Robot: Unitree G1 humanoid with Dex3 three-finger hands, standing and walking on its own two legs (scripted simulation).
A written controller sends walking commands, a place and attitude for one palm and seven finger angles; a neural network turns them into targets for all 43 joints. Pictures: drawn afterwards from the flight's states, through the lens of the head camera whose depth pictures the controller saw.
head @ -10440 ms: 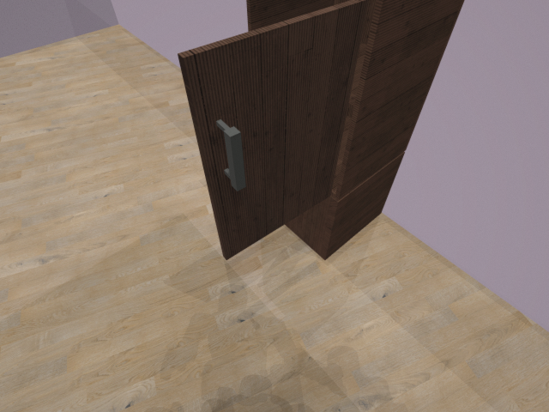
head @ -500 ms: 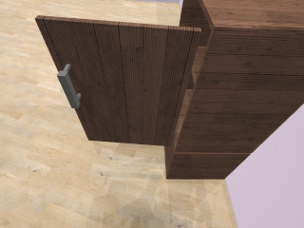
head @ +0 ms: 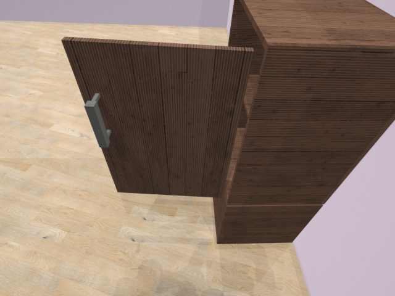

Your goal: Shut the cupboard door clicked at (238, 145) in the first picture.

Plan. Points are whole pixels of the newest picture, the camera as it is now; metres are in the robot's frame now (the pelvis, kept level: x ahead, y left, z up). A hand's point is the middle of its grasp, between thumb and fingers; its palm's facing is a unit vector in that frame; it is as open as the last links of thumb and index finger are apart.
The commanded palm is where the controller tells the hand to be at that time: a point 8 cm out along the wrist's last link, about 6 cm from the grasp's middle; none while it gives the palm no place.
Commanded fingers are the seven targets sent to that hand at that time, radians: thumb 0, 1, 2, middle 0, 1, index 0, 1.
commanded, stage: look again from close up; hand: left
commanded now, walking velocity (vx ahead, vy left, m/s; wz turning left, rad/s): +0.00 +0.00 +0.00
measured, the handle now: (100, 120) +0.51 +0.30 +0.05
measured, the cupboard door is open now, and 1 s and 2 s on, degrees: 86 86 86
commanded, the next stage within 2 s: shuffle to correct the standing spot in 0.30 s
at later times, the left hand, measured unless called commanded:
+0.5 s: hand out of the picture -0.05 +0.19 -0.17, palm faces +0.00 -0.98 -0.22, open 7.4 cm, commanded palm none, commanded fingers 0.00 0.90 0.90 -0.20 -0.30 -0.20 -0.30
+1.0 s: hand out of the picture +0.12 +0.20 -0.16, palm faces -0.01 -0.97 -0.22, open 7.3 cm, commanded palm none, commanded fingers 0.00 0.90 0.90 -0.20 -0.30 -0.20 -0.30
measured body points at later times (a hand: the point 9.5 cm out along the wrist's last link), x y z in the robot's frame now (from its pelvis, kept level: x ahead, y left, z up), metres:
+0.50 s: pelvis -0.03 +0.00 +0.01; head -0.02 +0.01 +0.46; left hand -0.05 +0.24 -0.15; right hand -0.03 -0.23 -0.15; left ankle +0.00 +0.09 -0.73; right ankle -0.02 -0.15 -0.73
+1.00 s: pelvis +0.05 +0.02 +0.00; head +0.07 +0.01 +0.45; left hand +0.12 +0.25 -0.14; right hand -0.01 -0.19 -0.16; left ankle +0.00 +0.10 -0.73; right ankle +0.07 -0.08 -0.73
